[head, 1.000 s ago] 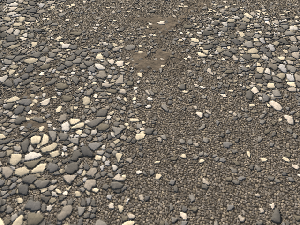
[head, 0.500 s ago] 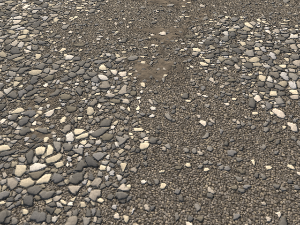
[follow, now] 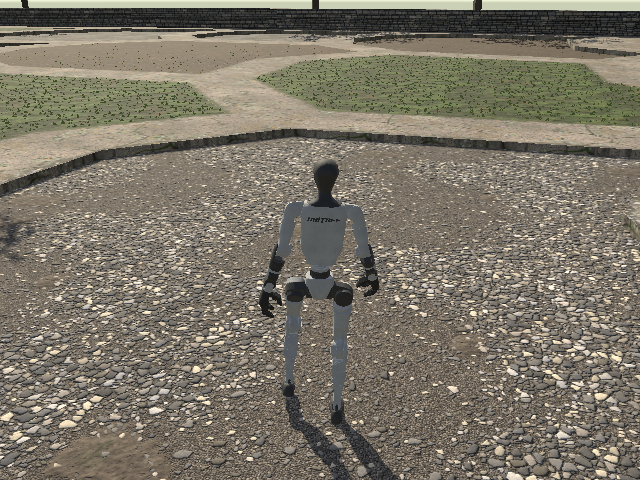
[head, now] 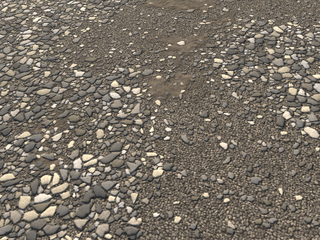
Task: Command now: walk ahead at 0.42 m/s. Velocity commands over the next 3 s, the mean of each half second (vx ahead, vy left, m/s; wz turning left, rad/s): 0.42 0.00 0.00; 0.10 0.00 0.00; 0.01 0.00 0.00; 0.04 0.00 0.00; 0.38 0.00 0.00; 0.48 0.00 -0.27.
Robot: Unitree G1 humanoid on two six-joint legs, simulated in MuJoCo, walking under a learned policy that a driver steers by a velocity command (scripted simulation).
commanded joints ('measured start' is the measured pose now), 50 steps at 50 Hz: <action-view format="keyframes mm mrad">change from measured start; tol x32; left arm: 1 32 153 21 -34 3 4 17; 50 -305 124 38 -136 1 58 28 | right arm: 1 -142 -11 2 -100 -3 -13 12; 50 75 -60 32 243 -22 63 -39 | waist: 1 14 -117 88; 10 8 -131 137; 16 -174 191 -443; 20 -48 -8 -15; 50 -69 -36 -112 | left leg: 1 -228 26 15 -126 101 -30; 13 286 -112 88 -498 164 95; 16 1017 341 -780 -690 -147 345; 25 254 130 -55 -812 738 229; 35 386 104 -68 -628 398 124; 39 228 -49 -7 -414 -237 -34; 50 333 -13 -19 -575 107 -27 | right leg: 1 90 -220 172 -146 378 -117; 9 90 -260 99 -164 423 -112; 13 147 -245 50 195 999 -65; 16 -567 43 143 1041 -283 23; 17 -669 -27 163 1102 -247 7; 34 -307 -72 59 239 244 49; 37 36 -242 212 194 861 -70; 43 -229 -155 193 75 49 -45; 50 -64 -105 114 227 557 -61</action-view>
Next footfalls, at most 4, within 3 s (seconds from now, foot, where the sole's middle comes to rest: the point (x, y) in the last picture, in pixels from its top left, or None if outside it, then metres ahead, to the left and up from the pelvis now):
0.28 left None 0.36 0.13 -0.79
0.72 right None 0.50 -0.09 -0.79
2.64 left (157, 165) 0.88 0.14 -0.79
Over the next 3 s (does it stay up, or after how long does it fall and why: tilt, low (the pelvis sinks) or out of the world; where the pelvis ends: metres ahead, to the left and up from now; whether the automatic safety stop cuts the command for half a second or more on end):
stays up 0.88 0.06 0.00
